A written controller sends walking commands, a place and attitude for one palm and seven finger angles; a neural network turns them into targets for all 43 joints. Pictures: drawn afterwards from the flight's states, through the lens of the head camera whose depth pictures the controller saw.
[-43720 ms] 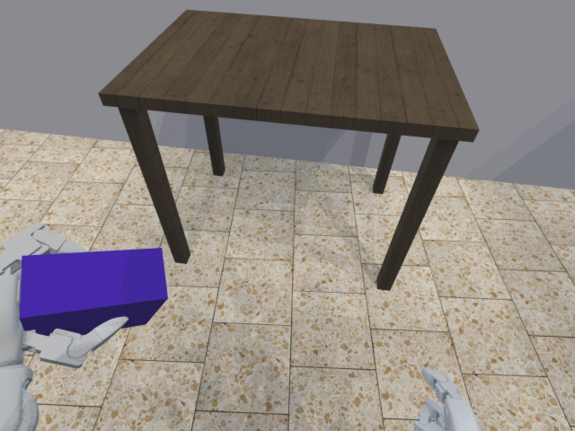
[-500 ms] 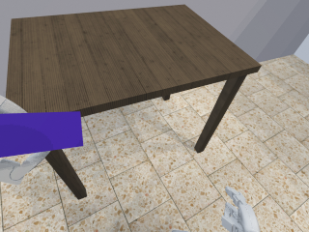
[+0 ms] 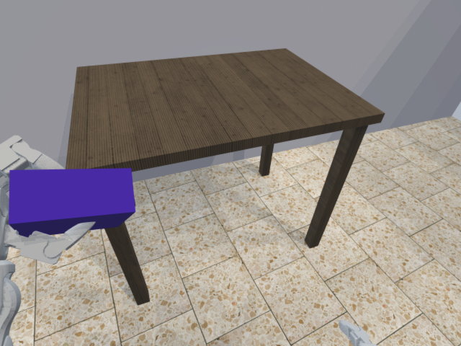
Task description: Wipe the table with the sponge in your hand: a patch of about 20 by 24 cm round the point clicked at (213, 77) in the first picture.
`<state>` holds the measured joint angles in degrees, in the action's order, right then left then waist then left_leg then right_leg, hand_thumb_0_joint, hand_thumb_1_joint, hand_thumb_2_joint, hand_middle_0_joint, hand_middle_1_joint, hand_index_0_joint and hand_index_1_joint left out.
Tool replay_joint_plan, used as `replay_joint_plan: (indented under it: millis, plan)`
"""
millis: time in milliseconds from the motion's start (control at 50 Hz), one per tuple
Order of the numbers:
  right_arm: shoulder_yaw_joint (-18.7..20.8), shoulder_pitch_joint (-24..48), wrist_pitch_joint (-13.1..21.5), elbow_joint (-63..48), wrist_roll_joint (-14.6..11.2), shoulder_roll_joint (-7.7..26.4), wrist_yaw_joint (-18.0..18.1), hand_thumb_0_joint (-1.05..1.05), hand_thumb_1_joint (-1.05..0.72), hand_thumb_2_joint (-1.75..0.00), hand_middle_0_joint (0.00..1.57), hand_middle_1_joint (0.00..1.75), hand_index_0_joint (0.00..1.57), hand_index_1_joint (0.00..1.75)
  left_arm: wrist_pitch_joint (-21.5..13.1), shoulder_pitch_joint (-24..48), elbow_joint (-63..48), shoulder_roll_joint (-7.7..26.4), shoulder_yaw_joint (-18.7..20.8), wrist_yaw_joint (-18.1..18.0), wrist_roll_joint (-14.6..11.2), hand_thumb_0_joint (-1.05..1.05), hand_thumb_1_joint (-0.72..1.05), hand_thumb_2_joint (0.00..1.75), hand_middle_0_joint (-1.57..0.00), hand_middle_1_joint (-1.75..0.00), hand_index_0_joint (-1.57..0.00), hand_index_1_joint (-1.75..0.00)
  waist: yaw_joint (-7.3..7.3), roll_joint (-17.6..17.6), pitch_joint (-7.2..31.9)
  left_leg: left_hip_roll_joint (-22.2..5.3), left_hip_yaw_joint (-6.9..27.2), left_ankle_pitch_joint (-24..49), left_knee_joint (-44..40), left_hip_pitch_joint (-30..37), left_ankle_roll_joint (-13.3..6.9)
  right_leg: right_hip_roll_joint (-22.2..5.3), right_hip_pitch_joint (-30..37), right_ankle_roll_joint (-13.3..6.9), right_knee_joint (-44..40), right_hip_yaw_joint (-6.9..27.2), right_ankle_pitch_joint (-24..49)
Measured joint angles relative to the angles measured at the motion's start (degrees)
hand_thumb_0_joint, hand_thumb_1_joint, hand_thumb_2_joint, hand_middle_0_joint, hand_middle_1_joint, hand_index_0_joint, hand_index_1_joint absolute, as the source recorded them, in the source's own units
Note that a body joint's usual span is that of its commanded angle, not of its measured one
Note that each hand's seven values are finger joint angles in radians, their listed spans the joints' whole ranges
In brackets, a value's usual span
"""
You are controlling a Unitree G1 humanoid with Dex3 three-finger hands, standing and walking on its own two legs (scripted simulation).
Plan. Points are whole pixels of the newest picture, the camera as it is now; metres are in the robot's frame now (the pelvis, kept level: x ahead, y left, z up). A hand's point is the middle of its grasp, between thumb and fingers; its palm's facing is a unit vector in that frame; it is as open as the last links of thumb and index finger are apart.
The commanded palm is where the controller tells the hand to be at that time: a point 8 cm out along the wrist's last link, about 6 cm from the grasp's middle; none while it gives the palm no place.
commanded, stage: stop stepping back and stand still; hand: left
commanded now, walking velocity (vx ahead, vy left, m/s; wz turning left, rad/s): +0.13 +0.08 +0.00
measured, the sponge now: (92, 203) +0.24 +0.20 +0.21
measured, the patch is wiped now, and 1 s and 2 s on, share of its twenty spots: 1.00 1.00 1.00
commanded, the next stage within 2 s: stand and wait in 0.66 s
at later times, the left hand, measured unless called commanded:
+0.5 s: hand (24, 182) +0.24 +0.27 +0.24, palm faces +0.47 -0.83 -0.31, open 9.4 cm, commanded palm +0.18 +0.31 +0.25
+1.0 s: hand (5, 192) +0.22 +0.29 +0.24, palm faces +0.47 -0.81 -0.34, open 9.4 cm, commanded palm +0.17 +0.32 +0.25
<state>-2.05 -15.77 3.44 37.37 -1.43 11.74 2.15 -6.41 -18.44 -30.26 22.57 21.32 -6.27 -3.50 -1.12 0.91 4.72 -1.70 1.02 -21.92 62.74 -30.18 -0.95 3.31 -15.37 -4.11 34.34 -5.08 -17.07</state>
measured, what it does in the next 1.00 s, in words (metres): steps on the spot: left foot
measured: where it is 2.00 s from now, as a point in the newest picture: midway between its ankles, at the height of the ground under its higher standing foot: outside the picture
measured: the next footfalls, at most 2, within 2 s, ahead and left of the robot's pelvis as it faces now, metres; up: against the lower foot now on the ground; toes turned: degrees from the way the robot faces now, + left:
left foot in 0.18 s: +0.07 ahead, +0.16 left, +0.00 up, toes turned +3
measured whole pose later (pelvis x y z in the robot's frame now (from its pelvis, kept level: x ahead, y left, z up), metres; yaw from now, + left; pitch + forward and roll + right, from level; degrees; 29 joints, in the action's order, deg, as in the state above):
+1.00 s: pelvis +0.01 +0.04 +0.02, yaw +1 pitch +0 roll -1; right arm -0.5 -10.1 3.5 35.0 -1.2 12.6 3.6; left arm -8.5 -22.2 -33.3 21.8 23.0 -9.3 -3.7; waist 0.2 1.0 0.5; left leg -2.2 -1.9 -13.1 28.4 -15.2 -0.4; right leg 1.1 -10.8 -0.1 23.9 -1.5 -12.9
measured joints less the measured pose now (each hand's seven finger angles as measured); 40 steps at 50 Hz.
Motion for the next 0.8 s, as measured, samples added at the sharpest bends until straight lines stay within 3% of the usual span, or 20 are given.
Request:
replay_joint_plan:
  millis: [60,140,180,220,240,340,380,440,560,800]
  plan:
    - [0.67,-0.36,-0.49,1.11,0.18,-0.19,0.49,0.01,-0.90,-0.90,0.20,0.30,0.21,0.30,-1.32,-3.61,-2.72,-0.92,0.42,0.02,-0.26,-0.01,-0.46,1.10,-0.80,-1.40,-0.80,-1.38,1.04,-1.62,0.54,-0.19,-1.49,2.93,-0.31,-0.12,-0.18,-0.72,1.22,0.24,-4.64,1.03,2.05]
    - [0.98,-0.96,0.90,-0.08,0.38,0.46,2.22,0.01,-0.90,-0.90,0.20,0.30,0.21,0.30,-2.43,-3.72,-3.56,-0.18,0.91,-1.68,-0.07,-0.01,-0.46,1.10,-0.80,-1.40,-0.80,-1.37,1.61,-3.65,-0.10,-0.76,-4.82,2.11,-20.58,8.43,-1.33,-3.00,1.53,0.94,-6.00,1.93,2.94]
    - [1.36,-0.63,1.82,-1.34,0.57,1.98,2.84,0.01,-0.90,-0.90,0.20,0.30,0.21,0.30,-2.55,-2.12,-3.47,-0.14,0.91,-2.64,-0.17,-0.01,-0.46,1.10,-0.80,-1.40,-0.80,-1.37,1.34,-1.97,-0.36,-1.49,-3.34,-0.14,-29.90,12.82,-2.17,-2.67,0.05,1.66,-3.03,1.31,1.02]
    - [1.84,1.21,1.91,-1.57,0.24,2.08,3.16,0.01,-0.90,-0.90,0.20,0.29,0.21,0.30,-2.34,0.06,-2.34,0.31,1.41,-3.31,-0.35,-0.01,-0.46,1.10,-0.80,-1.40,-0.80,-1.38,0.70,-1.78,-1.88,-1.15,-3.18,7.45,-29.77,12.49,-0.57,-2.79,-1.19,2.90,1.34,2.07,-2.67]
    - [1.80,1.93,1.85,-1.51,-0.01,1.63,3.09,0.01,-0.90,-0.90,0.20,0.29,0.21,0.30,-1.96,0.64,-1.55,0.58,1.79,-3.45,-0.33,-0.01,-0.46,1.10,-0.80,-1.40,-0.80,-1.38,0.60,-2.17,-2.17,-0.78,-3.52,7.86,-28.94,12.51,0.17,-2.84,-1.45,3.35,2.76,3.01,-4.40]
    - [0.69,2.89,2.38,-1.91,0.25,-0.18,1.60,0.01,-0.90,-0.90,0.20,0.29,0.20,0.30,-0.41,-0.06,-0.33,-0.02,2.20,-3.09,0.04,-0.01,-0.45,1.10,-0.80,-1.40,-0.80,-1.38,-0.63,0.02,-1.88,-1.38,-2.00,5.04,-26.70,12.13,1.42,-1.65,0.91,2.61,-0.66,2.41,-0.02]
    - [0.30,3.17,2.32,-1.44,0.46,-0.81,0.75,0.01,-0.90,-0.90,0.20,0.29,0.20,0.30,-0.75,-1.56,-2.10,-0.27,1.99,-2.75,-0.20,-0.01,-0.45,1.10,-0.80,-1.40,-0.80,-1.38,-0.31,0.40,-1.83,-1.83,-1.43,4.27,-25.77,11.65,1.03,-0.98,1.30,2.20,-1.42,2.15,-0.75]
    - [0.04,3.80,2.01,-0.28,0.55,-1.38,0.24,0.01,-0.90,-0.90,0.20,0.29,0.21,0.30,-1.75,-2.54,-4.45,-0.77,1.34,-2.53,-0.31,-0.01,-0.45,1.10,-0.80,-1.40,-0.80,-1.38,0.39,-0.32,-2.72,-1.64,-1.63,4.20,-26.87,12.86,2.14,-1.18,2.33,2.34,-2.27,2.45,-1.24]
    - [0.11,5.68,1.42,-1.33,0.36,-1.69,0.29,0.01,-0.90,-0.90,0.20,0.30,0.21,0.30,-2.51,-1.34,-4.06,0.29,2.57,-2.07,-0.06,-0.01,-0.46,1.10,-0.80,-1.40,-0.80,-1.38,1.22,-1.07,-5.15,-0.74,-2.81,6.00,-31.33,15.17,1.32,-2.05,3.84,3.45,-5.59,3.51,0.28]
    - [1.06,7.84,0.64,-4.08,0.26,-0.31,0.65,0.01,-0.90,-0.90,0.20,0.29,0.21,0.30,-2.15,-6.50,-6.88,1.28,2.17,-1.93,-0.50,-0.01,-0.46,1.10,-0.80,-1.40,-0.80,-1.38,0.45,-0.83,-5.86,-0.93,-3.28,8.09,-34.14,14.91,1.07,-1.80,3.97,3.64,-9.63,3.97,3.24]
